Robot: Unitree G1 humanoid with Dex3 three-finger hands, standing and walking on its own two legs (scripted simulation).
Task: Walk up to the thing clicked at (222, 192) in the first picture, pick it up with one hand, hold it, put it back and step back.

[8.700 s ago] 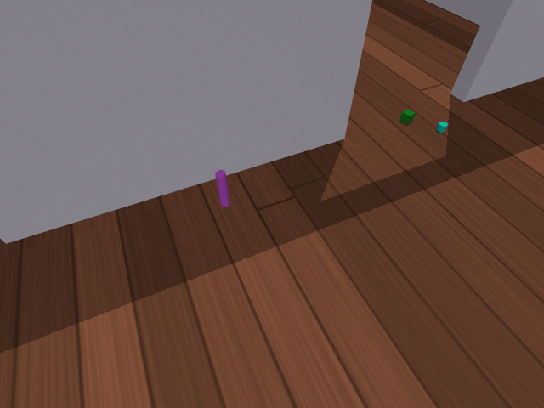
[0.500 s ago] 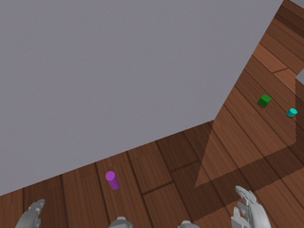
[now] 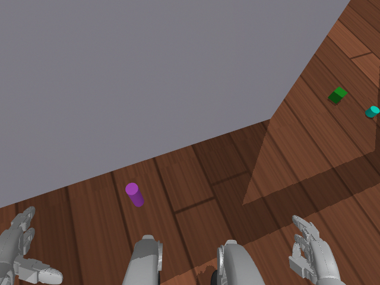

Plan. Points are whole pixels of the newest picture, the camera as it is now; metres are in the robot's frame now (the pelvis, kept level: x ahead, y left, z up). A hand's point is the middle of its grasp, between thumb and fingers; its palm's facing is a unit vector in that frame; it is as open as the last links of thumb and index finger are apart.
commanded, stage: go down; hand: left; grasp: from the side
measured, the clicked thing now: (135, 195) +0.43 +0.21 -0.53
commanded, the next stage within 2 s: approach in 1.68 s
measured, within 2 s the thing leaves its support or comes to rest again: neither
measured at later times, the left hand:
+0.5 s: hand (51, 208) +0.30 +0.36 -0.18, palm faces +0.12 -0.98 -0.18, open 17.3 cm
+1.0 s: hand (55, 198) +0.33 +0.38 -0.22, palm faces +0.09 -0.99 -0.12, open 17.6 cm
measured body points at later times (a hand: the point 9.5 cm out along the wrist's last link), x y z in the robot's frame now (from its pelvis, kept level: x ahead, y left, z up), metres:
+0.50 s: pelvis -0.05 +0.00 -0.14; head +0.15 +0.03 +0.26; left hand +0.29 +0.41 -0.16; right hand +0.11 -0.27 -0.25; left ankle +0.03 +0.13 -0.60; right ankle +0.02 -0.14 -0.60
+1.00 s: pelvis -0.06 +0.00 -0.21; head +0.15 +0.05 +0.18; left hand +0.32 +0.43 -0.21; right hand +0.08 -0.28 -0.32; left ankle +0.03 +0.13 -0.60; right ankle +0.02 -0.14 -0.60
